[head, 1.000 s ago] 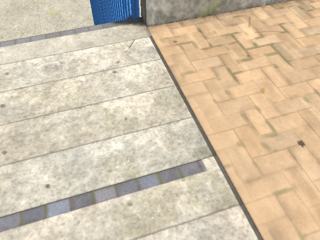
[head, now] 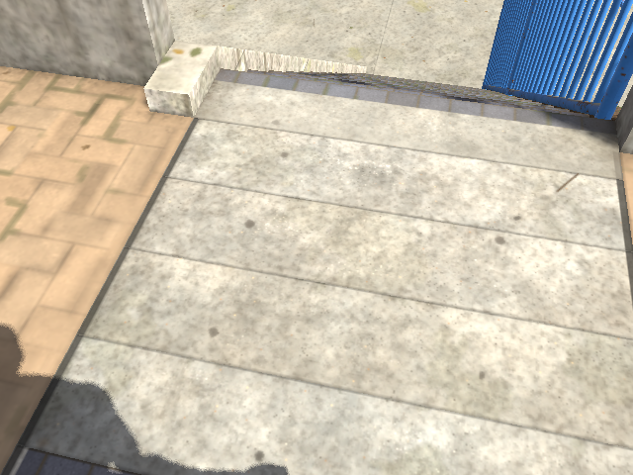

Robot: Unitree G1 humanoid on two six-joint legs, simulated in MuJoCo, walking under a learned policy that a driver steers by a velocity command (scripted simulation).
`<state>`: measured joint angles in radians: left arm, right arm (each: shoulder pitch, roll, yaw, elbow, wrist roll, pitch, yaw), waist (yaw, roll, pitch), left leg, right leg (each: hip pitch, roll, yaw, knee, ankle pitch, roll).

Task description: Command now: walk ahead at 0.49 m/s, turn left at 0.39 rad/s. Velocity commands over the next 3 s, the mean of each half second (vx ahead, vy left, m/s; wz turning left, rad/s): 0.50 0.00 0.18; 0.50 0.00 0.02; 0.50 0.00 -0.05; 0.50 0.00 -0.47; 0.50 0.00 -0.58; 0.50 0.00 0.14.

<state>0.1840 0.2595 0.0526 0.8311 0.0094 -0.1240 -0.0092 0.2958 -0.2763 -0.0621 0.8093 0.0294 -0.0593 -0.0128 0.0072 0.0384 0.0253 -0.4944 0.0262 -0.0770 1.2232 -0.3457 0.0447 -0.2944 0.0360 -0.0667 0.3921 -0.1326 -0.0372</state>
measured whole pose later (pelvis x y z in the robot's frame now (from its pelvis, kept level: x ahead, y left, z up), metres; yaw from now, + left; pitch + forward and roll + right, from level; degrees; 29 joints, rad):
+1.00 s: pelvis +0.54 +0.03 -0.01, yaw +3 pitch +2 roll +0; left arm 0.16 0.26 0.05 0.84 0.00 -0.09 -0.04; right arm 0.33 -0.27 -0.05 0.88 0.02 -0.09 0.00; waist -0.01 0.02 0.02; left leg -0.38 0.04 -0.04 1.17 -0.38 0.04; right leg -0.38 0.03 -0.06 0.50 -0.16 -0.07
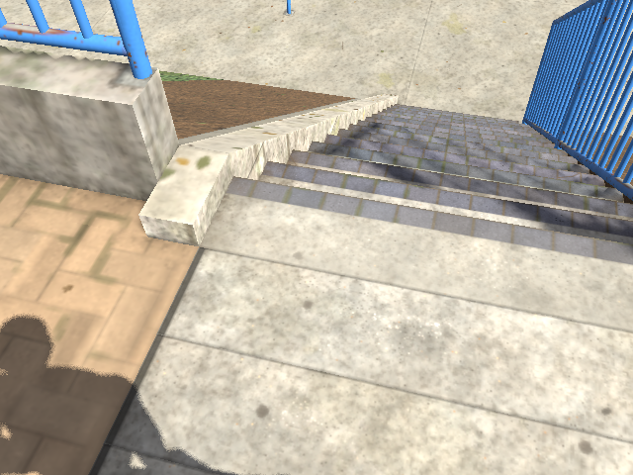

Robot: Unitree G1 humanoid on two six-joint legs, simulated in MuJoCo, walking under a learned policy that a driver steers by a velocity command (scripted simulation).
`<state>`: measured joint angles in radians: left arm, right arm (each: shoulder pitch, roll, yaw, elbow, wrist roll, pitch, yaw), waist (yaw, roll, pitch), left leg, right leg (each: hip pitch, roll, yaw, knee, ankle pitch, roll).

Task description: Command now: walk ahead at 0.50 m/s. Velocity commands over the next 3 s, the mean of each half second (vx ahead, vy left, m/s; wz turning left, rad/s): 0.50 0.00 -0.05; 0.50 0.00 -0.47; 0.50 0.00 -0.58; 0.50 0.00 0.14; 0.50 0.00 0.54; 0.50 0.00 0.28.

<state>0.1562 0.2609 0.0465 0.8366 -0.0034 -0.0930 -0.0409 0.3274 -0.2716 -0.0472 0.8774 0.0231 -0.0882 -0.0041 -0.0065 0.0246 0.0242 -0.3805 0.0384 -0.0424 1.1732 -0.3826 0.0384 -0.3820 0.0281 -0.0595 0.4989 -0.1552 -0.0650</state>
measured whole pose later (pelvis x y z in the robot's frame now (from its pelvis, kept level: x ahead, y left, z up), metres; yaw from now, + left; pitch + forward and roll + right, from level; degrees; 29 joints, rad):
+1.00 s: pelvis +0.55 -0.02 -0.02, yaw -19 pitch +2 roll +1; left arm 0.12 0.22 0.02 0.81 0.06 -0.06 -0.07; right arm 0.42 -0.21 -0.03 0.97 -0.10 -0.11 0.03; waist -0.05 -0.01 0.00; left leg 0.22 0.07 0.33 0.24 -0.43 -0.06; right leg -0.53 -0.02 -0.02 0.61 -0.11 -0.11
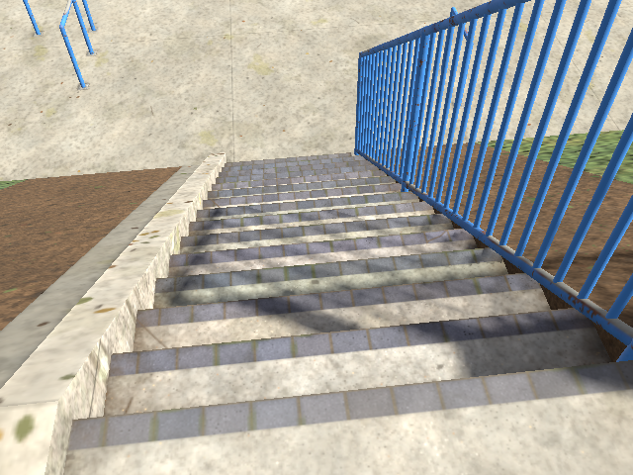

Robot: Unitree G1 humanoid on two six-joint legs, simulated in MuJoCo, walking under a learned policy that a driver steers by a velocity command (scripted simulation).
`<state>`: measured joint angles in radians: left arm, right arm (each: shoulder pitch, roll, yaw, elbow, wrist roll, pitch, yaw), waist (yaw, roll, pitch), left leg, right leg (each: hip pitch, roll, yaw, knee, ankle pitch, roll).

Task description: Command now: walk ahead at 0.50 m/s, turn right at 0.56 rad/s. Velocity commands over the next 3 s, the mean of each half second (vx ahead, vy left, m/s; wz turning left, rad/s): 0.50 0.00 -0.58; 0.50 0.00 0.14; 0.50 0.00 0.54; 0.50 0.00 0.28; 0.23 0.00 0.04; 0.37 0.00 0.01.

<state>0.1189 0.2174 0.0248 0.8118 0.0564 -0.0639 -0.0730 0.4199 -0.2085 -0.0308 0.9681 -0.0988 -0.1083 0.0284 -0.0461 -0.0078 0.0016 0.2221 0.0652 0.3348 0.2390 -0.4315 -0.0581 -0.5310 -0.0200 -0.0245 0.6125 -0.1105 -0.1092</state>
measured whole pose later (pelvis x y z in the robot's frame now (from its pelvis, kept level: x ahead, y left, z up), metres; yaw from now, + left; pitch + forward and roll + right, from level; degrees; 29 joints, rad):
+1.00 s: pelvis +0.50 -0.12 +0.02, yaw -10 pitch +4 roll +0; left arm 0.23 0.22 0.02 0.73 0.04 -0.11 -0.02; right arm 0.37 -0.24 -0.02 0.89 -0.07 -0.11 0.04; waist -0.03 0.01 -0.07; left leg -0.52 0.01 -0.05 1.12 -0.41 0.04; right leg -0.34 -0.01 -0.08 0.50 -0.24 -0.05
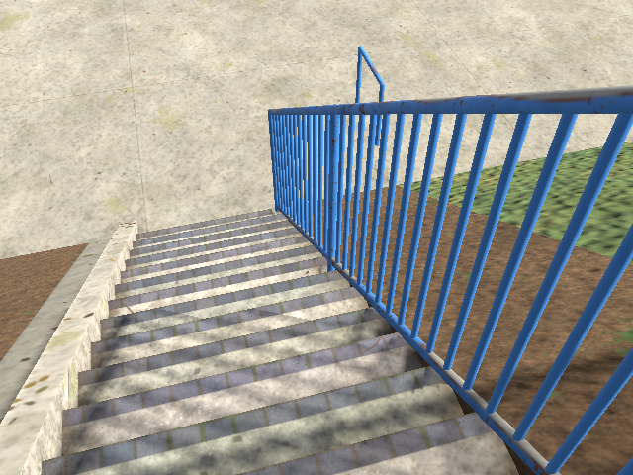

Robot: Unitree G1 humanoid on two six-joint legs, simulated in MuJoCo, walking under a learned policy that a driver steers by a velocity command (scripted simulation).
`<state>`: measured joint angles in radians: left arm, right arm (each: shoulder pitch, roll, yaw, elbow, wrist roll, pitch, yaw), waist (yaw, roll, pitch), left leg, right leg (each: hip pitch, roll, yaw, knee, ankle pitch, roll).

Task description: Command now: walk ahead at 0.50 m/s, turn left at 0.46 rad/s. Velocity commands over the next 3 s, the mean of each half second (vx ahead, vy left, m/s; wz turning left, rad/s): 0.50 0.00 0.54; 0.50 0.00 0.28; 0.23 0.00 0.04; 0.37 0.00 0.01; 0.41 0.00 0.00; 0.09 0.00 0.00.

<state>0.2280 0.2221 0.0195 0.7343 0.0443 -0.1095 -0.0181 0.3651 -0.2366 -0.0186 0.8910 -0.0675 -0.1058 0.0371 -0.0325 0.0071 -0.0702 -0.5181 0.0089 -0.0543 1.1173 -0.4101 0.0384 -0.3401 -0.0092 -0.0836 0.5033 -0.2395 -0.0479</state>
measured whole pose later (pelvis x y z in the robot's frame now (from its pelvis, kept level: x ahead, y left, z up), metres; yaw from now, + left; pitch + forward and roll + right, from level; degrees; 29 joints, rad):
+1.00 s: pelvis +0.50 +0.13 -0.38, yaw +25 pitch +2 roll +2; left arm 0.32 0.26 0.03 0.95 0.10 -0.07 -0.09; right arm 0.50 -0.20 0.03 0.98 -0.07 -0.06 0.11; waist -0.02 -0.01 -0.06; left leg -0.61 -0.09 -0.10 1.96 -0.75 0.02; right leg -0.31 0.01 -0.05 0.51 -0.25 -0.07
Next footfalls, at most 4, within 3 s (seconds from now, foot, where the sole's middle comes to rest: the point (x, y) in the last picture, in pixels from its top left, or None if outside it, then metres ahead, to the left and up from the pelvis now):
0.46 left None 0.29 0.21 -0.96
0.92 right None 0.59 0.08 -1.15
1.46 left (202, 468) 0.78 0.36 -1.34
2.20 right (275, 389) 1.14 0.15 -1.53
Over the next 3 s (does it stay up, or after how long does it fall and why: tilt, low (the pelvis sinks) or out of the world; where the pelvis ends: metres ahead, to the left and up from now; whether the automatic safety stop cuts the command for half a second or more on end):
stays up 1.27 0.30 -0.94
